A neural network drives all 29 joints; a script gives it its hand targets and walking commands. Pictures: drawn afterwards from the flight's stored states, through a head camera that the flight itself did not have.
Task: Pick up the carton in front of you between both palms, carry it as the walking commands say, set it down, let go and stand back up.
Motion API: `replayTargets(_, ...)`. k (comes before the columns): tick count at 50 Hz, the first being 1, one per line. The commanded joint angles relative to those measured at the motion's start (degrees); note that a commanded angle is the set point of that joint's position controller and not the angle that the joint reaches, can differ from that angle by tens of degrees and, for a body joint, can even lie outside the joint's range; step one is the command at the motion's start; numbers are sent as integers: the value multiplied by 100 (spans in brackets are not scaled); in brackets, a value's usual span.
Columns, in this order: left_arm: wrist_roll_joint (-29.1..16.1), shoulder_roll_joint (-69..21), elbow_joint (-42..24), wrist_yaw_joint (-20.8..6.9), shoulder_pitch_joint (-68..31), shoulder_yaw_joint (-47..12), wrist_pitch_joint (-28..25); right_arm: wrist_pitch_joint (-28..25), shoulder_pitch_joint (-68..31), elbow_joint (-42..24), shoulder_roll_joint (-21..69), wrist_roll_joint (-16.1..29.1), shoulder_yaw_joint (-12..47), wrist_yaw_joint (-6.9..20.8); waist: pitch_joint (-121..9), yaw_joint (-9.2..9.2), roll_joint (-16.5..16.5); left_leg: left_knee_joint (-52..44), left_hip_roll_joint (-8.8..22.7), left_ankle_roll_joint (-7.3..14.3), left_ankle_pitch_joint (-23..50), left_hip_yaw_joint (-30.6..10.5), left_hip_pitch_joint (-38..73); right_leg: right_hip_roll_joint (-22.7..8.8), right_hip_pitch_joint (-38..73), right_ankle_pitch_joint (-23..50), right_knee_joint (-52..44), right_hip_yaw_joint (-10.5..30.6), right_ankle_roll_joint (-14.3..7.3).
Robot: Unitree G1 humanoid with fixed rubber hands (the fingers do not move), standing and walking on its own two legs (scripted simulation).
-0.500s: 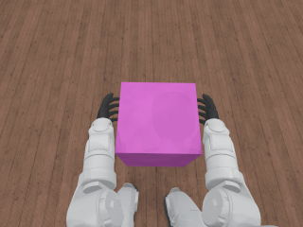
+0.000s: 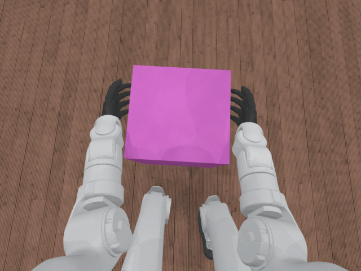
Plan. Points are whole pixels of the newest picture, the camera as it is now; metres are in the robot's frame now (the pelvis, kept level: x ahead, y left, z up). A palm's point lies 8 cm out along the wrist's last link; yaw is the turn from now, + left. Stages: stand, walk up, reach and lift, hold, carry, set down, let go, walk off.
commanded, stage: set down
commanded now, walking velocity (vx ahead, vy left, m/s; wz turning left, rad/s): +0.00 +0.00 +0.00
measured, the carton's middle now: (179, 125) +0.42 +0.05 -0.17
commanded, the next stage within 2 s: none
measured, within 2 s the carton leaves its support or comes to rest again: rests again in 1.48 s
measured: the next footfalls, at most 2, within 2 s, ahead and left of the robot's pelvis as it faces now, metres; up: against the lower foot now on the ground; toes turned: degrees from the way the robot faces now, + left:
none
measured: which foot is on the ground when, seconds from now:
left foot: down 0.00-1.00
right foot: down 0.00-1.00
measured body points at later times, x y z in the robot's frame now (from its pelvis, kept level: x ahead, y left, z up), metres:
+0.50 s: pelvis -0.04 +0.01 -0.13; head +0.26 +0.06 +0.19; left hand +0.46 +0.23 -0.26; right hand +0.47 -0.08 -0.25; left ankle +0.08 +0.12 -0.58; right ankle +0.04 -0.12 -0.58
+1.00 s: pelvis -0.05 +0.01 -0.21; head +0.32 +0.03 +0.04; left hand +0.48 +0.24 -0.38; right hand +0.49 -0.06 -0.39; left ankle +0.08 +0.12 -0.58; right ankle +0.04 -0.12 -0.58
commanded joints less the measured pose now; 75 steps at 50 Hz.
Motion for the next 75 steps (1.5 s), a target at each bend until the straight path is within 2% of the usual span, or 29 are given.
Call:
replayTargets(1, -465, -4696, 430, -887, -2788, -2736, -144, -277, -3529, 434, 4655, 589, 3006, 1126, -4394, 328, 231, 76, -395, 63, 1906, 646, 3019, 410, 350, 1417, -130, -522, 140)
replayTargets(7, -957, -4653, 209, -709, -3421, -3195, -201, -432, -4253, 151, 4429, 925, 3343, 917, -5409, 309, 251, 788, -402, -36, 2150, 626, 3067, 497, -99, 1373, 595, -645, 176)
replayTargets(8, -1019, -4591, 188, -690, -3547, -3249, -188, -424, -4339, 143, 4387, 957, 3355, 876, -5509, 252, 239, 886, -400, -48, 2091, 628, 3008, 514, -147, 1314, 700, -685, 179)
replayTargets(11, -1154, -4520, 106, -651, -3880, -3388, -112, -382, -4684, 26, 4321, 1080, 3414, 815, -5685, 279, 317, 1111, -395, -85, 1961, 659, 2945, 554, -362, 1118, 989, -747, 171)
replayTargets(13, -1213, -4440, 127, -624, -4087, -3384, -54, -332, -4910, 40, 4238, 1128, 3414, 781, -5722, 283, 304, 1247, -385, -106, 1714, 677, 2854, 577, -521, 875, 1163, -809, 172)
replayTargets(16, -1204, -4335, 216, -614, -4369, -3290, 43, -249, -5272, 109, 4205, 1182, 3298, 783, -5585, 425, 384, 1407, -373, -112, 1547, 693, 2670, 603, -853, 698, 1452, -853, 149)
replayTargets(18, -1172, -4288, 328, -630, -4527, -3170, 112, -199, -5483, 232, 4098, 1148, 3136, 799, -5438, 394, 407, 1516, -362, -102, 1271, 674, 2478, 614, -1055, 513, 1629, -901, 137)
replayTargets(20, -1108, -4223, 449, -648, -4715, -3062, 173, -157, -5686, 365, 4036, 1117, 2963, 820, -5313, 462, 478, 1592, -353, -92, 1139, 663, 2390, 625, -1317, 423, 1803, -921, 122)
replayTargets(25, -1063, -4009, 646, -718, -5146, -2836, 230, -106, -6156, 627, 3886, 1120, 2659, 834, -5127, 499, 549, 1952, -318, -71, 1055, 726, 2007, 627, -1656, 355, 2174, -959, 82)
replayTargets(32, -1009, -3554, 934, -898, -5543, -2501, 203, -79, -6584, 987, 3713, 1116, 2478, 795, -4785, 611, 330, 2455, -255, -12, 1081, 888, 1143, 623, -1743, 402, 2549, -966, 105)
replayTargets(36, -1129, -3265, 926, -1009, -5802, -2460, 126, -94, -6793, 1013, 3625, 1220, 2593, 747, -4822, 681, 63, 2809, -194, 22, 1284, 936, 810, 610, -1615, 591, 2795, -980, 156)
replayTargets(42, -1518, -2857, 734, -1106, -6403, -2691, 32, -155, -7318, 842, 3582, 1675, 3087, 671, -5143, 938, -58, 3284, -99, 25, 1680, 1007, 811, 591, -1325, 883, 3231, -959, 234)
replayTargets(45, -1685, -2568, 434, -1112, -6761, -2656, -34, -171, -7517, 708, 3629, 1940, 3448, 636, -5093, 1305, -303, 3388, -70, 60, 1844, 1009, 467, 590, -1129, 1101, 3474, -859, 237)
replayTargets(46, -1778, -2623, 432, -1118, -6682, -2716, -47, -218, -7619, 549, 3563, 1989, 3555, 618, -5224, 1222, -446, 3424, -77, 78, 2126, 937, 718, 617, -1164, 1259, 3563, -961, 275)
replayTargets(48, -1858, -2453, 425, -1150, -6716, -2657, -82, -241, -7503, 689, 3678, 2042, 3667, 585, -5086, 1299, -785, 3528, -78, 122, 2318, 912, 644, 622, -1081, 1427, 3619, -955, 276)
replayTargets(50, -1845, -2488, 761, -1190, -6473, -2560, -63, -262, -7348, 856, 3620, 1985, 3592, 577, -4890, 1245, -878, 3593, -49, 158, 2392, 848, 694, 610, -1286, 1388, 3641, -964, 282)
replayTargets(52, -1763, -2643, 1016, -1246, -6174, -2481, -27, -270, -7084, 1066, 3513, 1831, 3323, 597, -4579, 1110, -784, 3608, -49, 149, 2320, 809, 724, 596, -1561, 1175, 3607, -1006, 297)
replayTargets(53, -1695, -2744, 1140, -1284, -6054, -2415, -10, -272, -7045, 1111, 3506, 1788, 3230, 624, -4415, 1164, -727, 3595, -60, 154, 2291, 814, 700, 603, -1756, 1081, 3581, -1002, 284)
replayTargets(56, -1545, -2929, 1405, -1391, -5924, -2277, 24, -272, -7132, 1085, 3465, 1657, 2973, 705, -4069, 1104, -570, 3618, -73, 165, 2013, 826, 493, 610, -2048, 851, 3548, -996, 223)
replayTargets(60, -1300, -2826, 1713, -1471, -5866, -2014, 57, -227, -7132, 1256, 3354, 1385, 2583, 801, -3375, 937, -511, 3579, -83, 204, 1479, 824, -167, 607, -2286, 706, 3557, -1002, 141)
replayTargets(61, -1236, -2736, 1761, -1475, -5865, -1959, 57, -223, -7150, 1269, 3323, 1370, 2572, 816, -3241, 992, -519, 3586, -80, 213, 1404, 841, -267, 607, -2364, 656, 3534, -968, 130)
replayTargets(62, -1199, -2637, 1753, -1468, -5887, -1905, 34, -218, -7101, 1344, 3264, 1328, 2540, 821, -3174, 952, -604, 3605, -63, 215, 1349, 834, -409, 605, -2307, 662, 3547, -973, 129)
replayTargets(63, -1159, -2532, 1732, -1453, -5961, -1889, 20, -217, -7126, 1364, 3289, 1352, 2511, 834, -3093, 1057, -524, 3593, -65, 232, 1244, 852, -447, 604, -2386, 586, 3580, -946, 115)
replayTargets(64, -1149, -2446, 1690, -1438, -6030, -1846, -15, -225, -7139, 1399, 3206, 1336, 2506, 839, -2994, 1029, -564, 3611, -51, 233, 1214, 849, -526, 608, -2427, 580, 3569, -931, 112)
replayTargets(65, -1140, -2312, 1650, -1424, -6165, -1816, -42, -218, -7188, 1453, 3246, 1391, 2552, 842, -2966, 1145, -608, 3631, -37, 250, 1135, 870, -621, 595, -2352, 527, 3574, -869, 97)
replayTargets(67, -1216, -2042, 1401, -1382, -6478, -1877, -120, -226, -7246, 1527, 3222, 1463, 2591, 832, -2994, 1212, -687, 3654, -9, 259, 1086, 856, -701, 587, -2225, 532, 3640, -836, 95)
replayTargets(70, -1353, -1788, 1245, -1339, -6856, -2060, -185, -238, -7298, 1731, 3173, 1560, 2625, 832, -2984, 1149, -739, 3736, 52, 278, 981, 848, -642, 589, -2176, 487, 3674, -805, 83)
replayTargets(72, -1313, -1678, 1337, -1351, -6744, -2019, -172, -218, -7239, 1883, 3072, 1535, 2599, 845, -2748, 1235, -750, 3740, 71, 274, 830, 888, -781, 562, -2131, 346, 3639, -762, 88)
replayTargets(75, -1241, -1718, 1655, -1393, -6371, -1839, -139, -235, -7107, 2021, 2864, 1423, 2408, 881, -2375, 1198, -724, 3739, 76, 291, 724, 846, -914, 543, -2341, 257, 3613, -769, 102)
